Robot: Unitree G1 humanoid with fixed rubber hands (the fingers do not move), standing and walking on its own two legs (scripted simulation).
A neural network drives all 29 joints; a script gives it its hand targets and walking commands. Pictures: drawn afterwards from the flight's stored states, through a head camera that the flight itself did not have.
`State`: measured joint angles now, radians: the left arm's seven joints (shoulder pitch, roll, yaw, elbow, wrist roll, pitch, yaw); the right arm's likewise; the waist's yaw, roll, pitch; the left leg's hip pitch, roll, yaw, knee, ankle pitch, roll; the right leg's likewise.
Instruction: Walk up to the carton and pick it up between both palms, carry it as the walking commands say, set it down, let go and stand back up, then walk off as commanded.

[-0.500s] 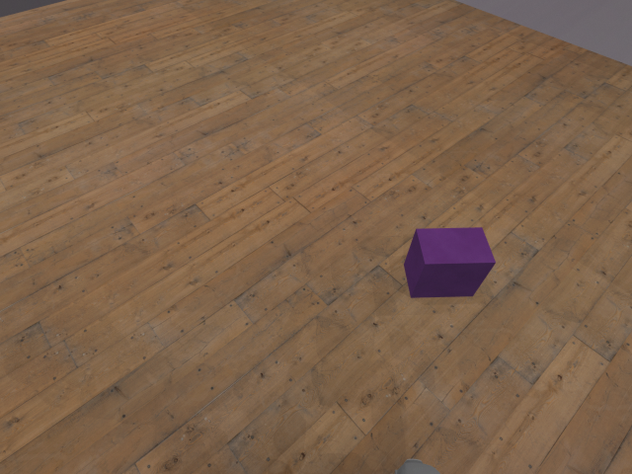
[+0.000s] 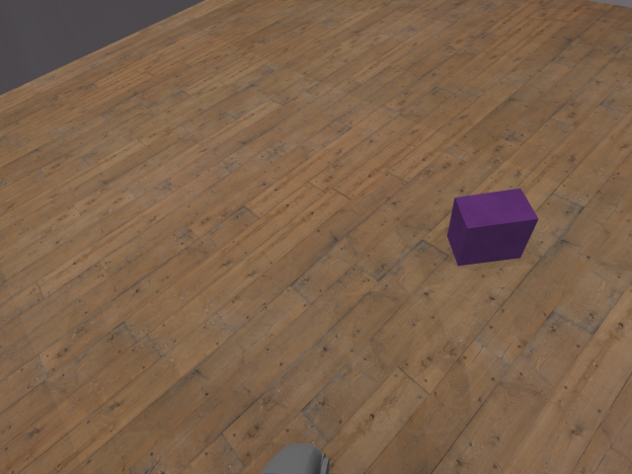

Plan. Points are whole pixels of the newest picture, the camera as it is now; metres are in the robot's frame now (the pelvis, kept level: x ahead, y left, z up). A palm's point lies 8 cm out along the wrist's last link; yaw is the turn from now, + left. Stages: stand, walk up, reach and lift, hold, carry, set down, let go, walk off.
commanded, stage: walk off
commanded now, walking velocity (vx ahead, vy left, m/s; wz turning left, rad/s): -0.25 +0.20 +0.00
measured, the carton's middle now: (488, 228) +0.98 -0.49 -0.67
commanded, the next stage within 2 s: stand in 1.20 s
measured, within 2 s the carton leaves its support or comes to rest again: neither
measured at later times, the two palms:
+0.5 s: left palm out of the picture -0.09 +0.43 -0.14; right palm out of the picture -0.02 -0.12 -0.11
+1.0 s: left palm out of the picture -0.20 +0.54 -0.10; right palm out of the picture -0.20 -0.03 -0.15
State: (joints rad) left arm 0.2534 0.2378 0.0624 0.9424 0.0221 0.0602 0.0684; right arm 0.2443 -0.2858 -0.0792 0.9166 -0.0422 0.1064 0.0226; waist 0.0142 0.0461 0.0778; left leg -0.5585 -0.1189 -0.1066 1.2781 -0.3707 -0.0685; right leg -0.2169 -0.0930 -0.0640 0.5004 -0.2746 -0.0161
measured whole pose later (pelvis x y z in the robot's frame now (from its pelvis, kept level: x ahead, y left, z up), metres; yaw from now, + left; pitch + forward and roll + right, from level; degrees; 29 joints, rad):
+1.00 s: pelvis -0.26 +0.24 +0.00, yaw +0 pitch +0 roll +4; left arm 0.19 0.28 0.08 0.90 0.04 0.04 0.06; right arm 0.23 -0.30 -0.08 0.88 -0.01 0.12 0.03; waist 0.03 0.00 0.10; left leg -0.37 0.01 -0.06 0.94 -0.43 -0.14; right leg -0.31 -0.17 -0.03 0.50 -0.19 0.05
